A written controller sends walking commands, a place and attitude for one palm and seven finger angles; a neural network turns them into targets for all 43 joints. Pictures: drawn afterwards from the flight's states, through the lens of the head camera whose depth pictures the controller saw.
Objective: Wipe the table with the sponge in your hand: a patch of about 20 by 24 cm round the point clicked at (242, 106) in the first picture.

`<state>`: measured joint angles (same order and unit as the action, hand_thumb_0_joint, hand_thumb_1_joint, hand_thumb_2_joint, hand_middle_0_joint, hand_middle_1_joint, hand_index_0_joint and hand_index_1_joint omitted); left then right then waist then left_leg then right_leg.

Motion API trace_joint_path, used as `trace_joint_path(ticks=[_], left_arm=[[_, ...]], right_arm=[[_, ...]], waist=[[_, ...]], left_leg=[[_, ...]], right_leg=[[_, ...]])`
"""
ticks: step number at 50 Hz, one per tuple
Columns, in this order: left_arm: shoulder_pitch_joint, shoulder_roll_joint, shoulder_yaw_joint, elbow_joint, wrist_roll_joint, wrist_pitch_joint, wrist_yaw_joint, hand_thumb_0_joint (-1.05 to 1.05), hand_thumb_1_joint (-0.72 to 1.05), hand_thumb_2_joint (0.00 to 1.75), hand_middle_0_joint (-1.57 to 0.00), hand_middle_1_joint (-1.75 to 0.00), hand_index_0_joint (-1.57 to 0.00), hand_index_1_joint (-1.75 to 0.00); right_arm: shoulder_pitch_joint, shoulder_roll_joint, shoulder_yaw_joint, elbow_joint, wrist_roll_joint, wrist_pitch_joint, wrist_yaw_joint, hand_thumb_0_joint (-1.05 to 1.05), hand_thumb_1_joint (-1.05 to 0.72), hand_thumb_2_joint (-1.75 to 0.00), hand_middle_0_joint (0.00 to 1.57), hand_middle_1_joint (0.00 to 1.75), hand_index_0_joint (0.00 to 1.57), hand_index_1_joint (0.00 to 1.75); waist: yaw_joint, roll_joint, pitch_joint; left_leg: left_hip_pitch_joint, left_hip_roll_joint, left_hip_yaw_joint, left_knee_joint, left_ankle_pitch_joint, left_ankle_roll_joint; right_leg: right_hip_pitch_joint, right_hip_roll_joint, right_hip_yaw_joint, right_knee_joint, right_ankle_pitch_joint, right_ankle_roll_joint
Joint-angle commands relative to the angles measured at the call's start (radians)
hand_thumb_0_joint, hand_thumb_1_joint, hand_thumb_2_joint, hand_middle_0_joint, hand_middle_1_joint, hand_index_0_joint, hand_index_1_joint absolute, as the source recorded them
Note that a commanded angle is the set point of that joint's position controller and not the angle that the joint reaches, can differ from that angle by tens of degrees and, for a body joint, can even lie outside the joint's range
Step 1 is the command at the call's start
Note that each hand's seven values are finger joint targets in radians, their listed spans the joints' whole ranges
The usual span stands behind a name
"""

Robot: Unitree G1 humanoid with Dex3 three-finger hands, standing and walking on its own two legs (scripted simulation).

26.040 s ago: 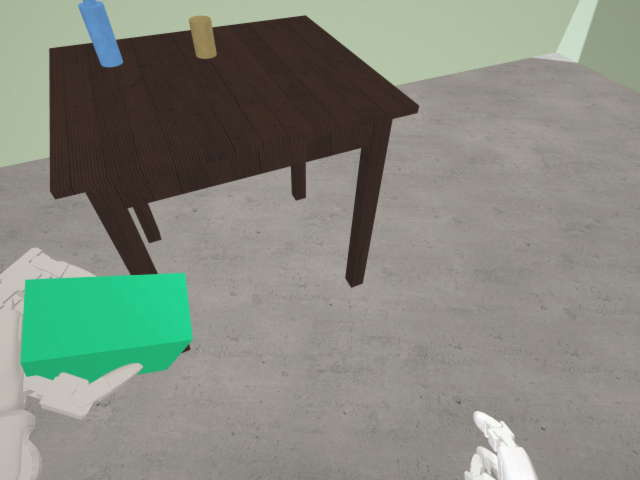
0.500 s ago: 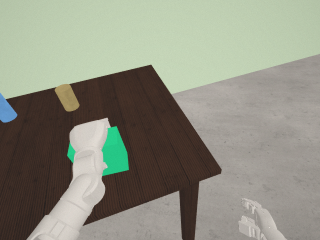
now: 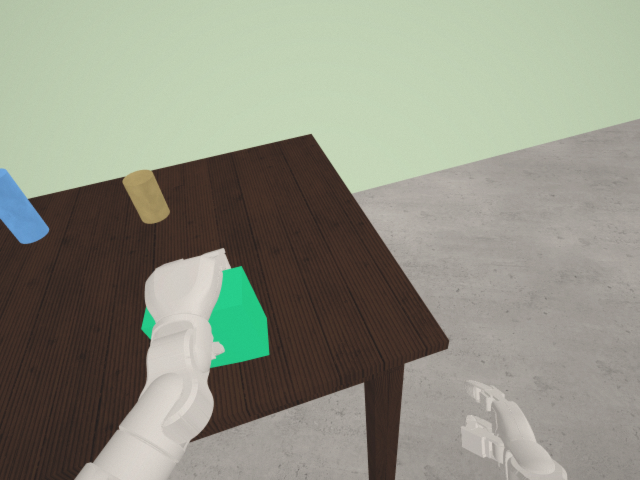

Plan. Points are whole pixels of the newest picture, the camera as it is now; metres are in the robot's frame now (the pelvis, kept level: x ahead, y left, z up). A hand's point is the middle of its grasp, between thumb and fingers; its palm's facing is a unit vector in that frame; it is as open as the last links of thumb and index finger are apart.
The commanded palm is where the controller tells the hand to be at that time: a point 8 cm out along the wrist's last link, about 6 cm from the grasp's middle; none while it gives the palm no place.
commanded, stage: slide back across to the middle lane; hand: left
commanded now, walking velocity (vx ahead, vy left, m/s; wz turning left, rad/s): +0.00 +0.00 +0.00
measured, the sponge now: (217, 330) +0.30 +0.19 +0.05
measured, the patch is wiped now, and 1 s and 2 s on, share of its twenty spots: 1.00 1.00 1.00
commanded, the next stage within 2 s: wipe forward along the middle lane in 0.52 s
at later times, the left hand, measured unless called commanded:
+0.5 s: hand (149, 335) +0.25 +0.24 +0.10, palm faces +0.06 -0.11 -0.99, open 10.4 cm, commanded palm +0.21 +0.25 +0.15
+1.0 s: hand (137, 323) +0.27 +0.27 +0.10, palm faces -0.01 -0.05 -1.00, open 10.4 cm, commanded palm +0.25 +0.27 +0.13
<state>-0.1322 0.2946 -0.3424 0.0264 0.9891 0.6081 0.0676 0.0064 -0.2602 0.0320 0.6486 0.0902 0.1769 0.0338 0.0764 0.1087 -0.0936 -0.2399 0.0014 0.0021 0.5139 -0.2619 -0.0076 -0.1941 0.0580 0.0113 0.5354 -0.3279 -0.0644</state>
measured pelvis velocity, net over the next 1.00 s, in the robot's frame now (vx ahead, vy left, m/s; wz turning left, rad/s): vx -0.03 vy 0.00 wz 0.03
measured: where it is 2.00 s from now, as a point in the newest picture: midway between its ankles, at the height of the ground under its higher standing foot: outside the picture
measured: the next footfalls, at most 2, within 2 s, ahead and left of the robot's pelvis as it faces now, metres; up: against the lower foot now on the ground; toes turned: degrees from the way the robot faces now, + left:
none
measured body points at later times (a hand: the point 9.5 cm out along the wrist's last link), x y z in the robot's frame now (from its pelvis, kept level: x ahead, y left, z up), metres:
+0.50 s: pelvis -0.01 +0.00 +0.00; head -0.04 -0.05 +0.45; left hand +0.24 +0.25 +0.16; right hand +0.23 -0.21 -0.08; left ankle +0.01 +0.13 -0.73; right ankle -0.03 -0.08 -0.73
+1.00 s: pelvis -0.03 +0.00 +0.00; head -0.05 -0.05 +0.45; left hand +0.27 +0.27 +0.15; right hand +0.19 -0.22 -0.10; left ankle +0.01 +0.13 -0.73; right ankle -0.03 -0.08 -0.73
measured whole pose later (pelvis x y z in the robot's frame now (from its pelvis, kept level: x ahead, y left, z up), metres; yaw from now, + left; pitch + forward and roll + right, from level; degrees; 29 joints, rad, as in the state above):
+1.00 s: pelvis -0.03 +0.00 +0.00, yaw +1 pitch -1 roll +0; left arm -0.19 0.43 -0.14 0.21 0.96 0.38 -0.01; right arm 0.08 -0.27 0.03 0.70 0.07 0.08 -0.07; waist 0.08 0.11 -0.05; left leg -0.26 0.00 -0.03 0.49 -0.21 0.00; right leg -0.20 0.06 -0.02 0.49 -0.27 -0.07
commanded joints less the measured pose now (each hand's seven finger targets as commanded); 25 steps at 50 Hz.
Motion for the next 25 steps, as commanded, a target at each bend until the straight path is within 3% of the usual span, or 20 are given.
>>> trace_joint_path(ticks=[1, 2, 3, 4, 7, 8, 9, 10, 13, 14, 15, 17, 18, 19, 22, 23, 24, 25], left_arm=[[-0.082, 0.1, 0.089, -0.128, -0.03, 0.014, -0.025, 0.0, 0.1, 1.3, -1.2, -1.6, -1.2, -1.6], [-0.078, 0.108, 0.095, -0.135, -0.03, 0.013, -0.026, 0.0, 0.1, 1.3, -1.2, -1.6, -1.2, -1.6], [-0.081, 0.157, 0.144, -0.155, -0.026, 0.01, -0.028, 0.0, 0.1, 1.3, -1.2, -1.6, -1.2, -1.6], [-0.079, 0.139, 0.129, -0.162, -0.028, 0.005, -0.027, 0.0, 0.1, 1.3, -1.2, -1.6, -1.2, -1.6], [-0.037, 0.18, 0.171, -0.206, -0.028, -0.011, -0.025, 0.0, 0.1, 1.3, -1.2, -1.6, -1.2, -1.6], [-0.029, 0.222, 0.212, -0.253, -0.026, -0.017, -0.027, 0.0, 0.1, 1.3, -1.2, -1.6, -1.2, -1.6], [-0.022, 0.186, 0.18, -0.268, -0.03, -0.02, -0.027, 0.0, 0.1, 1.3, -1.2, -1.6, -1.2, -1.6], [0.003, 0.197, 0.195, -0.267, -0.036, -0.022, -0.028, 0.0, 0.1, 1.3, -1.2, -1.6, -1.2, -1.6], [0.003, 0.277, 0.269, -0.293, -0.035, -0.027, -0.027, 0.0, 0.1, 1.3, -1.2, -1.6, -1.2, -1.6], [0.001, 0.231, 0.226, -0.289, -0.037, -0.028, -0.03, 0.0, 0.1, 1.3, -1.2, -1.6, -1.2, -1.6], [-0.011, 0.231, 0.221, -0.279, -0.035, -0.029, -0.035, 0.0, 0.1, 1.3, -1.2, -1.6, -1.2, -1.6], [-0.029, 0.242, 0.221, -0.268, -0.03, -0.034, -0.043, 0.0, 0.1, 1.3, -1.2, -1.6, -1.2, -1.6], [-0.01, 0.296, 0.275, -0.263, -0.026, -0.038, -0.044, 0.0, 0.1, 1.3, -1.2, -1.6, -1.2, -1.6], [-0.01, 0.265, 0.244, -0.255, -0.026, -0.044, -0.049, 0.0, 0.1, 1.3, -1.2, -1.6, -1.2, -1.6], [0.017, 0.281, 0.261, -0.232, -0.02, -0.067, -0.058, 0.0, 0.1, 1.3, -1.2, -1.6, -1.2, -1.6], [0.02, 0.321, 0.298, -0.245, -0.015, -0.075, -0.06, 0.0, 0.1, 1.3, -1.2, -1.6, -1.2, -1.6], [0.029, 0.285, 0.272, -0.254, -0.028, -0.085, -0.063, 0.0, 0.1, 1.3, -1.2, -1.6, -1.2, -1.6], [0.021, 0.308, 0.291, -0.234, -0.034, -0.094, -0.067, 0.0, 0.1, 1.3, -1.2, -1.6, -1.2, -1.6]], right_arm=[[-0.258, -0.082, -0.026, -0.196, 0.005, -0.06, -0.009, 0.0, -0.9, -0.9, 0.2, 0.3, 0.2, 0.3], [-0.253, -0.081, -0.026, -0.195, 0.002, -0.061, -0.011, 0.0, -0.9, -0.9, 0.2, 0.3, 0.2, 0.3], [-0.259, -0.086, -0.026, -0.193, -0.001, -0.059, -0.013, 0.0, -0.9, -0.9, 0.2, 0.3, 0.2, 0.3], [-0.253, -0.081, -0.024, -0.196, -0.002, -0.06, -0.017, 0.0, -0.9, -0.9, 0.2, 0.3, 0.2, 0.3], [-0.256, -0.08, -0.024, -0.2, -0.005, -0.064, -0.024, 0.0, -0.9, -0.9, 0.2, 0.3, 0.2, 0.3], [-0.26, -0.084, -0.027, -0.204, -0.009, -0.064, -0.026, 0.0, -0.9, -0.9, 0.2, 0.3, 0.2, 0.3], [-0.261, -0.077, -0.024, -0.209, -0.008, -0.065, -0.026, 0.0, -0.9, -0.9, 0.2, 0.3, 0.2, 0.3], [-0.249, -0.078, -0.025, -0.207, -0.008, -0.067, -0.027, 0.0, -0.9, -0.9, 0.2, 0.3, 0.2, 0.3], [-0.26, -0.086, -0.025, -0.203, -0.015, -0.065, -0.039, 0.0, -0.9, -0.9, 0.2, 0.3, 0.2, 0.3], [-0.255, -0.081, -0.024, -0.204, -0.012, -0.067, -0.042, 0.0, -0.9, -0.9, 0.2, 0.3, 0.2, 0.3], [-0.249, -0.083, -0.024, -0.2, -0.011, -0.071, -0.045, 0.0, -0.9, -0.9, 0.2, 0.3, 0.2, 0.3], [-0.246, -0.089, -0.026, -0.197, -0.013, -0.079, -0.052, 0.0, -0.9, -0.9, 0.2, 0.3, 0.2, 0.3], [-0.247, -0.092, -0.027, -0.194, -0.016, -0.084, -0.055, 0.0, -0.9, -0.9, 0.2, 0.3, 0.2, 0.3], [-0.244, -0.089, -0.025, -0.197, -0.016, -0.089, -0.059, 0.0, -0.9, -0.9, 0.2, 0.3, 0.2, 0.3], [-0.236, -0.092, -0.025, -0.185, -0.017, -0.1, -0.061, 0.0, -0.9, -0.9, 0.2, 0.3, 0.2, 0.3], [-0.241, -0.098, -0.027, -0.184, -0.02, -0.103, -0.062, 0.0, -0.9, -0.9, 0.2, 0.3, 0.2, 0.3], [-0.235, -0.092, -0.028, -0.191, -0.02, -0.107, -0.065, 0.0, -0.9, -0.9, 0.2, 0.3, 0.2, 0.3], [-0.229, -0.096, -0.028, -0.184, -0.02, -0.112, -0.068, 0.0, -0.9, -0.9, 0.2, 0.3, 0.2, 0.3]], waist=[[0.02, -0.187, -0.127], [0.02, -0.184, -0.112], [0.024, -0.16, -0.11], [0.021, -0.172, -0.12], [0.03, -0.156, -0.12], [0.037, -0.141, -0.138], [0.03, -0.123, -0.125], [0.033, -0.133, -0.119], [0.04, -0.12, -0.105], [0.028, -0.116, -0.095], [0.024, -0.124, -0.074], [0.022, -0.118, -0.073], [0.032, -0.117, -0.078], [0.027, -0.133, -0.089], [0.031, -0.129, -0.084], [0.036, -0.114, -0.093], [0.032, -0.124, -0.1], [0.029, -0.144, -0.077]], left_leg=[[0.063, -0.038, 0.011, -0.021, 0.271, 0.055], [0.062, -0.038, 0.014, -0.021, 0.269, 0.056], [0.063, -0.037, 0.002, -0.028, 0.262, 0.055], [0.062, -0.037, 0.009, -0.027, 0.265, 0.055], [0.066, -0.037, 0.008, -0.026, 0.273, 0.053], [0.077, -0.038, -0.002, -0.028, 0.281, 0.053], [0.077, -0.035, 0.006, -0.029, 0.29, 0.055], [0.078, -0.034, 0.003, -0.03, 0.292, 0.054], [0.08, -0.036, -0.007, -0.034, 0.272, 0.053], [0.08, -0.033, 0.002, -0.036, 0.265, 0.054], [0.08, -0.032, -0.004, -0.041, 0.245, 0.054], [0.082, -0.036, -0.003, -0.042, 0.227, 0.057], [0.087, -0.038, -0.013, -0.045, 0.223, 0.058], [0.083, -0.038, -0.004, -0.043, 0.224, 0.06], [0.076, -0.04, -0.01, -0.042, 0.222, 0.057], [0.086, -0.042, -0.016, -0.045, 0.217, 0.058], [0.082, -0.042, -0.008, -0.042, 0.215, 0.061], [0.078, -0.042, -0.01, -0.041, 0.202, 0.061]], right_leg=[[0.052, -0.019, 0.047, -0.076, 0.43, 0.01], [0.047, -0.02, 0.047, -0.081, 0.431, 0.012], [0.044, -0.013, 0.072, -0.088, 0.418, 0.003], [0.058, -0.018, 0.054, -0.078, 0.417, 0.008], [0.063, -0.02, 0.068, -0.083, 0.417, 0.007], [0.073, -0.015, 0.088, -0.085, 0.425, 0.0], [0.071, -0.02, 0.068, -0.078, 0.435, 0.003], [0.068, -0.018, 0.068, -0.083, 0.432, 0.003], [0.063, -0.016, 0.105, -0.1, 0.405, -0.003], [0.052, -0.02, 0.082, -0.099, 0.378, 0.002], [0.028, -0.018, 0.08, -0.113, 0.336, 0.002], [0.022, -0.022, 0.084, -0.122, 0.314, 0.004], [0.027, -0.016, 0.104, -0.127, 0.303, -0.003], [0.038, -0.022, 0.085, -0.12, 0.307, 0.005], [0.035, -0.025, 0.087, -0.122, 0.312, 0.006], [0.038, -0.02, 0.106, -0.126, 0.302, -0.001], [0.045, -0.026, 0.085, -0.122, 0.3, 0.007], [0.028, -0.027, 0.089, -0.135, 0.283, 0.01]])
